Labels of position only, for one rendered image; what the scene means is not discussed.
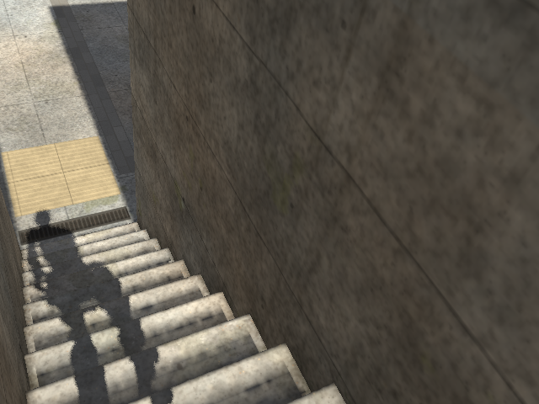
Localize stairs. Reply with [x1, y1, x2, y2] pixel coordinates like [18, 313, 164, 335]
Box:
[21, 221, 346, 404]

